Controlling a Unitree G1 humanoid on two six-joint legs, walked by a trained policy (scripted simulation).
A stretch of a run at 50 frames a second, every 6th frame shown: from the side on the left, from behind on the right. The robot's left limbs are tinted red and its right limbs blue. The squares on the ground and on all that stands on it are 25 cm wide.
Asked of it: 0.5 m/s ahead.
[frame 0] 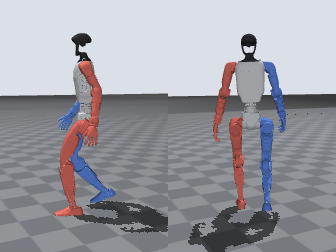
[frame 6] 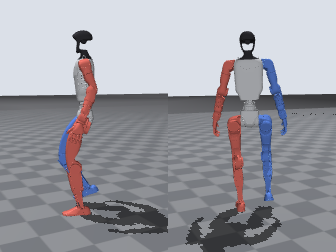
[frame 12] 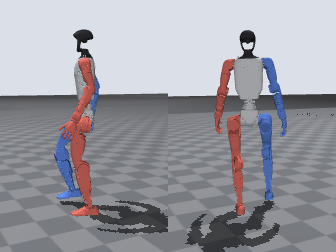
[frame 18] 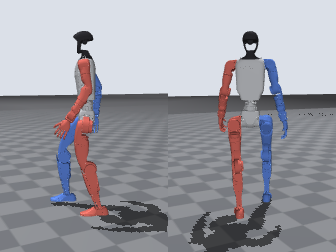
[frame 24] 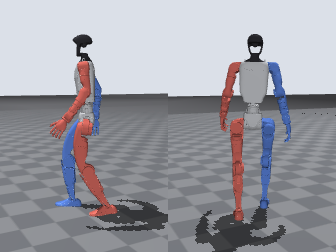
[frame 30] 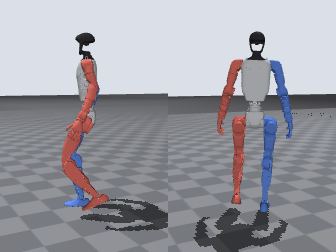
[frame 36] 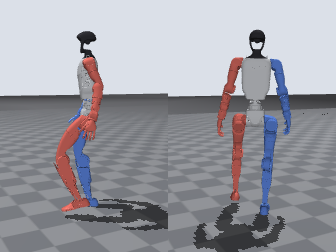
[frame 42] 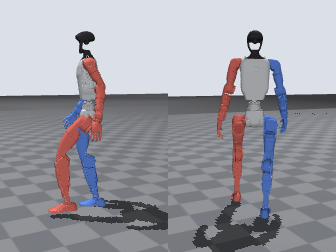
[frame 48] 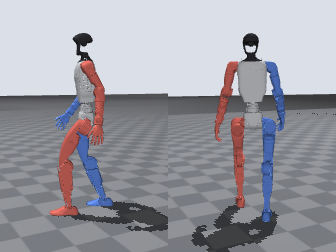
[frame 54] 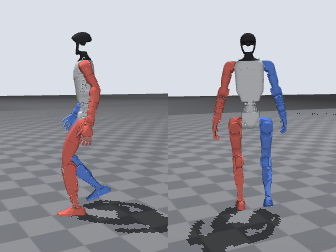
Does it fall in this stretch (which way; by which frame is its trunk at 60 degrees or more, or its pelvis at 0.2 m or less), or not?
no
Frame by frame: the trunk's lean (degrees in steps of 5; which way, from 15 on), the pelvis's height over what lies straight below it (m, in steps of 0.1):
0: 5, 0.8
6: 5, 0.8
12: 5, 0.8
18: 5, 0.8
24: 5, 0.8
30: 5, 0.8
36: 5, 0.8
42: 5, 0.8
48: 5, 0.8
54: 5, 0.8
